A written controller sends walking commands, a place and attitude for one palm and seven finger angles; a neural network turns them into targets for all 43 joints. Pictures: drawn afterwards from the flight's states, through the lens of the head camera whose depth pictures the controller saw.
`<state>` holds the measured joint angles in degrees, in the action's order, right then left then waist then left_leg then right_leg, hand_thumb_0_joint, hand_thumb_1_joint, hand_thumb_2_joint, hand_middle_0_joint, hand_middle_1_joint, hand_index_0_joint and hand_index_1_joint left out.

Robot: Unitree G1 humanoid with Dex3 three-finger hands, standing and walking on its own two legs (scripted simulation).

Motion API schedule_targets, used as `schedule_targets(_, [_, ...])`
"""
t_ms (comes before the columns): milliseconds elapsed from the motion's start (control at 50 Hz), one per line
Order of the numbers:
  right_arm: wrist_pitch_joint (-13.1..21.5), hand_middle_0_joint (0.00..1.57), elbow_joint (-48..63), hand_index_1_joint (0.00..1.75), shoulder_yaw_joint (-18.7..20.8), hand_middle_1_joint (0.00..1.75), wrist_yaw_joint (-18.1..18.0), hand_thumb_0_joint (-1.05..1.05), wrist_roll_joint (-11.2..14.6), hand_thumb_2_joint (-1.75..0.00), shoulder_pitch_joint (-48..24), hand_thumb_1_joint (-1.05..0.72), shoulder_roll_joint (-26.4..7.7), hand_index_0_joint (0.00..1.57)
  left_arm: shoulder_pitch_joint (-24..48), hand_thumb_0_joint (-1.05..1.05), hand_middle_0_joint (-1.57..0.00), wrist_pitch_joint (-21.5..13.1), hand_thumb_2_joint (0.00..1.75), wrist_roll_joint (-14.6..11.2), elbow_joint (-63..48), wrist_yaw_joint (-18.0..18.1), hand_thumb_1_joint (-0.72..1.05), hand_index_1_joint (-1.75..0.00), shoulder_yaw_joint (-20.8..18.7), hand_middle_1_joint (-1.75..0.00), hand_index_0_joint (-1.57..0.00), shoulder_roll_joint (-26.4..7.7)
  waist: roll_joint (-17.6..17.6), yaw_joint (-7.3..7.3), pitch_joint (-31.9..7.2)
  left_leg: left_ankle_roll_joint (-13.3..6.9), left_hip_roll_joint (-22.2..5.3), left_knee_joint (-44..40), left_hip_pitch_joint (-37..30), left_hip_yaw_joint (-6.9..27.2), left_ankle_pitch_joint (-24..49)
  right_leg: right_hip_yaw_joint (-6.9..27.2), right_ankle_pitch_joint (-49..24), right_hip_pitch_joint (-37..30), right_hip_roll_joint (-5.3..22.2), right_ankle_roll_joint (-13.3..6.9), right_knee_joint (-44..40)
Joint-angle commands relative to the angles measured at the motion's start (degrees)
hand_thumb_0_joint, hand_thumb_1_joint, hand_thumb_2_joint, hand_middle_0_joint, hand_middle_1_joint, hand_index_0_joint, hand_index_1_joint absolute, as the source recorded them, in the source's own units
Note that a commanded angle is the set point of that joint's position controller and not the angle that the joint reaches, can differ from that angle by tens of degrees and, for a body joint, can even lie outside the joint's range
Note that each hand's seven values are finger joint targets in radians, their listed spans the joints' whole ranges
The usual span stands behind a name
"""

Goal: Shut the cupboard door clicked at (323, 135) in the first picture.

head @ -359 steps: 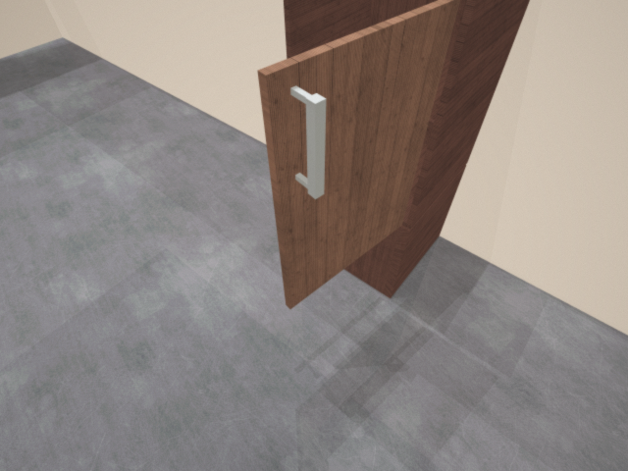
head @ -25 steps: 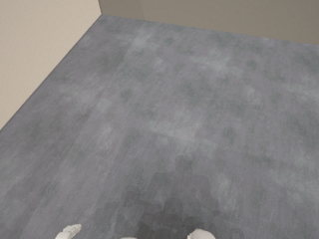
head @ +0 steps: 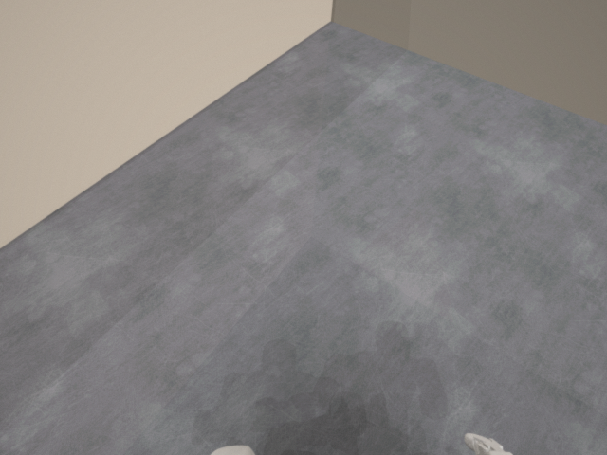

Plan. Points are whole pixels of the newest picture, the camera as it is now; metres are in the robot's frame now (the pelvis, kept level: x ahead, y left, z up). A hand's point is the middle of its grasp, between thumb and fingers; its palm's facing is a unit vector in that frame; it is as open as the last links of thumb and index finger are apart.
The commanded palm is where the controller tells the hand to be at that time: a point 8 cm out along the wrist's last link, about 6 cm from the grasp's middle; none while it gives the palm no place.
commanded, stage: walk to a spot facing it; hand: left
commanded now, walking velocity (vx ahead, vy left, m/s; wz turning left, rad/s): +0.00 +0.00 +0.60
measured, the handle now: out of the picture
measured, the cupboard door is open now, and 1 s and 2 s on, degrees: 80 80 80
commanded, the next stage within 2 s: none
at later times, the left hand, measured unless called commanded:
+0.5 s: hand out of the picture +0.07 +0.18 -0.14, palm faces +0.26 -0.92 -0.28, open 7.4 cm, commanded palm none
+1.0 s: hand out of the picture -0.01 +0.22 -0.15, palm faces +0.57 -0.78 -0.26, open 7.4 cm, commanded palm none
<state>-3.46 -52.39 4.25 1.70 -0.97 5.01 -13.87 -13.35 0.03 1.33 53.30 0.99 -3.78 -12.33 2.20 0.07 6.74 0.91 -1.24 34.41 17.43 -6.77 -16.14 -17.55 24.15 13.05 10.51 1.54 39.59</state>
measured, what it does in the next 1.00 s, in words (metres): steps on the spot, turning left: right foot, then left foot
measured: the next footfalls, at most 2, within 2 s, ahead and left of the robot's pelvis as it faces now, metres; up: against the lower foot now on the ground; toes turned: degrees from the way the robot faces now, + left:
right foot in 0.40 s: +0.06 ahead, -0.15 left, +0.00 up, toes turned +9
left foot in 0.76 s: +0.03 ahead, +0.11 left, +0.00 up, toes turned +34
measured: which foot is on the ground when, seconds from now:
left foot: down 0.00-0.40, up 0.42-0.74, down 0.76-1.00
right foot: down 0.00-0.00, up 0.02-0.38, down 0.40-0.76, up 0.78-1.00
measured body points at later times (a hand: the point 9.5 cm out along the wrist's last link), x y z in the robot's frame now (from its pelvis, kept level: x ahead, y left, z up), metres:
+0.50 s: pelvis +0.02 -0.04 +0.01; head +0.08 -0.05 +0.46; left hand +0.05 +0.23 -0.12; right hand +0.14 -0.27 -0.15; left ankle -0.02 +0.08 -0.66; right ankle +0.02 -0.15 -0.72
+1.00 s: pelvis +0.04 -0.01 +0.01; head +0.07 +0.03 +0.46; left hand -0.04 +0.26 -0.13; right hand +0.26 -0.17 -0.12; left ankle -0.01 +0.08 -0.72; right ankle +0.10 -0.15 -0.65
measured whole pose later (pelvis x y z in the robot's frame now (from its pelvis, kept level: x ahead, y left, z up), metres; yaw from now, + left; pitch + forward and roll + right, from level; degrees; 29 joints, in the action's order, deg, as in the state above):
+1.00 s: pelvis +0.04 -0.01 +0.01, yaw +34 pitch +1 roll -1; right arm -2.0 -52.2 3.3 -0.1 -1.5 7.7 -12.6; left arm -8.2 3.0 1.3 52.1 0.5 -4.7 -14.2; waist 0.8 0.3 5.5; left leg -2.0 1.0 30.0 17.1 -0.1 -14.1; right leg -1.2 24.2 27.3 5.2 5.1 60.1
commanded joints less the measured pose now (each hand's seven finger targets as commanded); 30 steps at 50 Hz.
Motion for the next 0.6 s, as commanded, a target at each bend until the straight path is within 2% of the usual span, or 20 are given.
schedule_targets(0, [1.27,0.2,0.25,0.3,3.77,0.3,-1.33,0.0,-0.09,-0.9,13.89,-0.9,-15.46,0.2,7.57,0.0,-0.2,0.96,0.9,-0.4,-8.89,0.28,0.9,-0.3,-0.78,-0.3,-0.2,-6.57,-13.93,6.85,-13.66,-14.97,-23.9,-12.04,-18.65,26.44,38.66,14.6,13.9,20.87,-2.1,3.0,28.46])
schedule_targets(20, [1.66,0.2,0.95,0.3,3.18,0.3,-1.78,0.0,-0.4,-0.9,11.35,-0.9,-13.64,0.2,8.12,0.0,-0.2,1.18,0.9,-0.11,-8.43,0.4,0.9,-0.3,-1.07,-0.3,-0.2,-6.31,-12.7,5.79,-11.75,-14.14,-20.99,-13.58,-14.36,25.13,28.91,15.87,10.53,20.79,-1.92,2.79,28.8])
schedule_targets(40, [1.84,0.2,2.32,0.3,3.01,0.3,-2.22,0.0,-0.53,-0.9,7.31,-0.9,-12.43,0.2,7.58,0.0,-0.2,1.39,0.9,-0.16,-7.18,0.23,0.9,-0.3,-1.47,-0.3,-0.2,-6.04,-13.9,4.17,-9.83,-12.65,-17.83,-14.36,-10.67,24.18,20.92,16.55,6.59,20.78,-2.06,3.03,29.06])
schedule_targets(60, [1.85,0.2,3.12,0.3,2.58,0.3,-2.36,0.0,-0.53,-0.9,3.97,-0.9,-11.52,0.2,6.36,0.0,-0.2,1.7,0.9,-0.05,-5.97,-0.1,0.9,-0.3,-1.59,-0.3,-0.2,-6.46,-13.15,2.72,-7.63,-11.01,-15.68,-15.6,-6.79,21.76,14.98,17.49,2.92,19.8,-2.48,3.13,28.78])
schedule_targets(80, [1.97,0.2,3.59,0.3,2.22,0.3,-2.28,0.0,-0.52,-0.9,2.38,-0.9,-11.05,0.2,4.79,0.0,-0.2,1.99,0.9,0.05,-5.24,-0.41,0.9,-0.3,-1.64,-0.3,-0.2,-6.44,-11.58,1.45,-6.71,-9.75,-13.75,-16.57,-4.83,20.13,10.96,17.3,0.39,18.57,-3.15,3.13,27.88])
schedule_targets(100, [2.2,0.2,3.82,0.3,2.04,0.3,-2.26,0.0,-0.45,-0.9,2.02,-0.9,-10.68,0.2,3.67,0.0,-0.2,1.92,0.9,0.17,-4.84,-0.68,0.9,-0.3,-1.65,-0.3,-0.2,-6.28,-10.76,0.8,-7.19,-9.04,-12.35,-16.88,-5.0,19.34,9.2,16.97,-1.24,17.86,-3.7,3.23,26.58])
schedule_targets(160, [2.32,0.2,3.45,0.3,2.01,0.3,-2.16,0.0,-0.39,-0.9,3.45,-0.9,-10.45,0.2,3.4,0.0,-0.2,1.86,0.9,0.08,-4.8,-0.6,0.9,-0.3,-1.57,-0.3,-0.2,-5.75,-9.41,0.9,-7.73,-9.35,-11.55,-17.06,-5.56,19.92,9.02,16.8,-1.99,17.12,-4.98,3.5,21.69])
schedule_targets(240, [1.9,0.2,3.34,0.3,2.56,0.3,-1.97,0.0,-0.76,-0.9,4.29,-0.9,-10.66,0.2,5.47,0.0,-0.2,1.57,0.9,-0.12,-6.21,-0.37,0.9,-0.3,-1.18,-0.3,-0.2,-4.94,-10.82,1.68,-7.68,-10.05,-11.31,-15.63,-4.02,22.78,8.77,16.05,0.44,12.76,-6.84,3.38,10.93])
schedule_targets(260, [1.81,0.2,3.29,0.3,2.63,0.3,-1.93,0.0,-0.81,-0.9,4.2,-0.9,-10.78,0.2,5.2,0.0,-0.2,1.36,0.9,-0.23,-6.33,-0.33,0.9,-0.3,-1.05,-0.3,-0.2,-4.76,-11.0,1.56,-8.13,-9.88,-10.84,-14.6,-4.18,23.21,11.04,15.59,0.67,11.0,-7.84,3.22,7.54])
schedule_targets(300, [1.66,0.2,3.64,0.3,2.92,0.3,-1.95,0.0,-0.66,-0.9,3.41,-0.9,-10.74,0.2,2.78,0.0,-0.2,0.79,0.9,-0.42,-6.01,-0.23,0.9,-0.3,-1.07,-0.3,-0.2,-4.79,-12.02,0.59,-9.48,-9.24,-9.86,-11.51,-2.82,23.99,16.47,14.75,-1.51,5.15,-9.67,2.84,-0.17])
schedule_targets(320, [1.54,0.2,4.08,0.3,2.99,0.3,-1.93,0.0,-0.45,-0.9,2.18,-0.9,-10.38,0.2,0.53,0.0,-0.2,0.5,0.9,-0.6,-5.43,-0.07,0.9,-0.3,-1.29,-0.3,-0.2,-4.98,-12.32,-0.69,-10.19,-8.16,-8.78,-9.43,-0.06,23.78,16.23,14.48,-5.59,-0.14,-9.77,2.67,-6.23])
schedule_targets(340, [1.47,0.2,4.43,0.3,2.93,0.3,-1.81,0.0,-0.02,-0.9,1.42,-0.9,-9.05,0.2,-1.91,0.0,-0.2,0.02,0.9,-0.54,-4.85,0.22,0.9,-0.3,-1.73,-0.3,-0.2,-6.24,-8.52,-2.13,-11.25,-5.89,-6.23,-6.39,4.39,22.85,12.23,15.23,-11.05,-7.32,-8.43,2.25,-14.5])
schedule_targets(360, [1.53,0.2,5.04,0.3,2.54,0.3,-1.51,0.0,0.61,-0.9,2.17,-0.9,-5.63,0.2,-4.08,0.0,-0.2,-0.72,0.9,0.25,-4.59,0.75,0.9,-0.3,-2.65,-0.3,-0.2,-10.61,4.07,-3.23,-12.46,-2.0,-0.03,3.92,13.9,16.93,0.01,26.78,-10.18,-15.87,3.16,-0.8,-23.07])
schedule_targets(380, [1.63,0.2,6.21,0.3,2.23,0.3,-1.36,0.0,0.49,-0.9,1.15,-0.9,-3.79,0.2,-3.84,0.0,-0.2,-0.83,0.9,0.62,-4.91,1.04,0.9,-0.3,-3.25,-0.3,-0.2,-14.77,17.32,-3.89,-10.0,1.72,6.19,19.68,19.78,8.08,-18.78,40.66,-17.29,-13.21,17.73,-7.99,-25.73])
schedule_targets(400, [1.23,0.2,5.68,0.3,2.79,0.3,-1.15,0.0,0.11,-0.9,1.56,-0.9,-6.33,0.2,-1.53,0.0,-0.2,-0.68,0.9,0.12,-5.43,1.35,0.9,-0.3,-2.73,-0.3,-0.2,-13.45,11.48,-2.53,-8.94,0.98,2.36,30.12,17.26,11.34,-18.25,36.16,-19.26,-6.39,19.38,-10.91,-24.41])
schedule_targets(420, [0.67,0.2,4.36,0.3,2.68,0.3,-0.84,0.0,-0.27,-0.9,2.35,-0.9,-5.17,0.2,2.7,0.0,-0.2,-0.83,0.9,-0.02,-6.06,1.37,0.9,-0.3,-1.85,-0.3,-0.2,-9.49,7.69,0.02,-6.66,1.26,1.24,34.74,17.81,11.68,-13.6,29.78,-20.85,-4.6,14.28,-10.02,-23.7])
schedule_targets(440, [0.23,0.2,3.12,0.3,2.56,0.3,-0.75,0.0,-0.29,-0.9,3.08,-0.9,-4.68,0.2,4.51,0.0,-0.2,-0.83,0.9,-0.17,-6.27,1.34,0.9,-0.3,-1.46,-0.3,-0.2,-8.41,9.93,1.21,-6.63,2.19,0.28,37.3,18.6,10.13,-11.34,26.1,-27.01,-5.68,11.0,-8.61,-21.24])
schedule_targets(460, [0.09,0.2,2.56,0.3,2.25,0.3,-0.52,0.0,-0.24,-0.9,3.41,-0.9,-4.69,0.2,4.85,0.0,-0.2,-0.87,0.9,-0.31,-6.51,1.24,0.9,-0.3,-0.99,-0.3,-0.2,-7.54,10.34,1.51,-6.61,2.88,-0.42,37.65,18.41,8.97,-9.2,20.97,-33.28,-6.68,8.95,-7.62,-19.41])
schedule_targets(500, [0.02,0.2,2.58,0.3,1.68,0.3,-0.17,0.0,0.14,-0.9,2.59,-0.9,-3.48,0.2,3.32,0.0,-0.2,-1.09,0.9,-0.14,-5.9,1.28,0.9,-0.3,-1.01,-0.3,-0.2,-7.15,10.27,0.93,-6.75,3.39,-0.54,32.57,17.52,6.84,-8.08,15.79,-40.06,-9.46,7.94,-6.58,-18.24])
schedule_targets(580, [0.33,0.2,3.18,0.3,0.51,0.3,0.2,0.0,0.23,-0.9,-1.38,-0.9,-1.8,0.2,-1.67,0.0,-0.2,-1.1,0.9,0.08,-4.27,1.1,0.9,-0.3,-1.75,-0.3,-0.2,-9.32,8.65,-1.78,-7.95,3.3,0.03,16.8,12.99,1.82,-8.75,11.68,-47.65,-14.12,8.66,-5.92,-14.54])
